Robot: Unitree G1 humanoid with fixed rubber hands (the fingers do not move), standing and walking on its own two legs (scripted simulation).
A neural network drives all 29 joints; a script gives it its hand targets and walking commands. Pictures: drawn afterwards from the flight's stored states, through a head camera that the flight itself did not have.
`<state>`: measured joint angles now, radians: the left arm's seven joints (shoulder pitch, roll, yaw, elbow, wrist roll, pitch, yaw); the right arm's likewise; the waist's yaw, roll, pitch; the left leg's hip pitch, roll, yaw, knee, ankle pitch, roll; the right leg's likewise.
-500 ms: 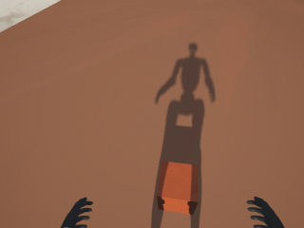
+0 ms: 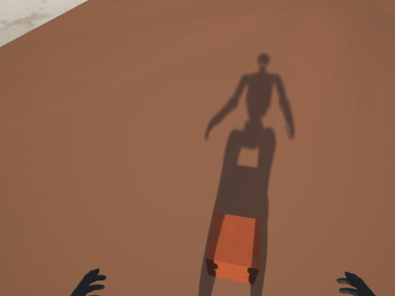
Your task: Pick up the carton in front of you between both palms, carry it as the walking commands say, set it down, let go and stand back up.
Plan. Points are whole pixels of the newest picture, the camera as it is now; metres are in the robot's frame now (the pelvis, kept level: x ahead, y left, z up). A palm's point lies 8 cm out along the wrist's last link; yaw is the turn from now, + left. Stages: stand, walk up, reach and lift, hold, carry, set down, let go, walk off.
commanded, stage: stand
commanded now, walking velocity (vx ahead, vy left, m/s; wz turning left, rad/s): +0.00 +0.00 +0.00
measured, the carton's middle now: (233, 248) +0.43 -0.06 -0.65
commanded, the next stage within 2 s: none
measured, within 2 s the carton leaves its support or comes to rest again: neither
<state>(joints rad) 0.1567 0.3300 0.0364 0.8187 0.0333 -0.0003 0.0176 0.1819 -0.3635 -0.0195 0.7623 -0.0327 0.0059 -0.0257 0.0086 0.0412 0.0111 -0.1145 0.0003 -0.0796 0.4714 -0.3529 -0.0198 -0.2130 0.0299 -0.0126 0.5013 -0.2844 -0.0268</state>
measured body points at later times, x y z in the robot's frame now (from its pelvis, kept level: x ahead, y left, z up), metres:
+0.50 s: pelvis -0.02 +0.00 +0.01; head -0.02 -0.01 +0.46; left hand +0.09 +0.31 -0.10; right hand +0.09 -0.30 -0.11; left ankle -0.06 +0.14 -0.74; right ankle -0.01 -0.10 -0.74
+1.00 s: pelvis -0.03 +0.00 +0.01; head -0.03 -0.01 +0.46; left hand +0.08 +0.32 -0.10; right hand +0.07 -0.31 -0.11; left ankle -0.06 +0.14 -0.74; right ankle -0.01 -0.10 -0.74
